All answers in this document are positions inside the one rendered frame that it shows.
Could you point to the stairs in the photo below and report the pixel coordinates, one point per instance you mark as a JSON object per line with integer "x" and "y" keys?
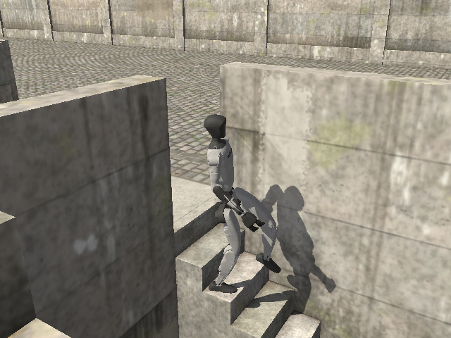
{"x": 260, "y": 308}

